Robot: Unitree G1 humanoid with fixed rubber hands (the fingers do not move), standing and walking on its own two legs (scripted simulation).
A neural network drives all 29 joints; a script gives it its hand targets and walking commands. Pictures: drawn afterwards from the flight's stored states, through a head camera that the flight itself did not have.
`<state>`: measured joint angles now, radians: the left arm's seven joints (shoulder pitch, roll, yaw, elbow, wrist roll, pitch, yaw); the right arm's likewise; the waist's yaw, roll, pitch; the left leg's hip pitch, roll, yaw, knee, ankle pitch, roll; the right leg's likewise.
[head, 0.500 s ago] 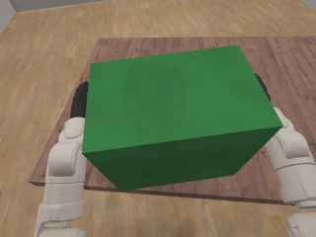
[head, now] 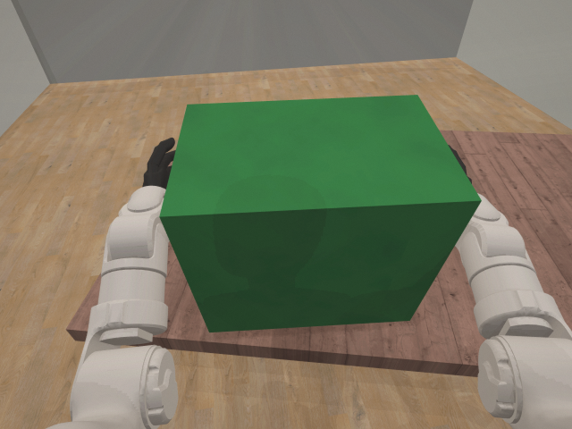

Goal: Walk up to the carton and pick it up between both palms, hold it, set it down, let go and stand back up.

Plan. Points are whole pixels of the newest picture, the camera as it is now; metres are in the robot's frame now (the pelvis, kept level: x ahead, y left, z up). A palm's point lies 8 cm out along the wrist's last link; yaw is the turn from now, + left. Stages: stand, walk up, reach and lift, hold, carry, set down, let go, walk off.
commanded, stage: reach and lift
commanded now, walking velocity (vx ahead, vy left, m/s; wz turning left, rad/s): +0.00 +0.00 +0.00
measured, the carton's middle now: (307, 220) +0.38 -0.02 +0.13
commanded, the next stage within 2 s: hold in 1.76 s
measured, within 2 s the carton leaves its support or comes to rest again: neither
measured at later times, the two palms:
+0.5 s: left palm (145, 172) +0.40 +0.19 +0.21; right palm (452, 158) +0.39 -0.21 +0.22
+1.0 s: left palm (134, 157) +0.39 +0.20 +0.24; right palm (456, 150) +0.38 -0.21 +0.24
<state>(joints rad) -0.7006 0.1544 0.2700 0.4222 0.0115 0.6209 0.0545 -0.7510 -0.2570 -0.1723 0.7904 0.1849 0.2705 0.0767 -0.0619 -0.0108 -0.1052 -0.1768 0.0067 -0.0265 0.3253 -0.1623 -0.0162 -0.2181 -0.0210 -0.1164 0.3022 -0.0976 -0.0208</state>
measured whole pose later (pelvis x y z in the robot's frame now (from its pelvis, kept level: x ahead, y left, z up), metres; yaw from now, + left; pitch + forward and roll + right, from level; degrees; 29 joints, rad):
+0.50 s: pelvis +0.01 +0.02 +0.00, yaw -2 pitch +1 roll -1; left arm -0.78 0.17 0.28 0.49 0.00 0.67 0.06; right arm -0.89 -0.34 -0.08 0.82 0.27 0.42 0.03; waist -0.03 0.00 -0.16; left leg -0.17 0.01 0.01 0.34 -0.19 0.01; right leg -0.21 -0.02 -0.08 0.28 -0.09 0.00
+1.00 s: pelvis +0.02 +0.02 +0.00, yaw -2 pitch -1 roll -1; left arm -0.73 0.18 0.29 0.30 0.00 0.82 0.06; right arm -0.83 -0.36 -0.01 0.64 0.38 0.54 -0.06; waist -0.06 0.03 -0.16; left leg -0.12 0.01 0.00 0.37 -0.23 0.01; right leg -0.12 -0.01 -0.08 0.25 -0.10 0.01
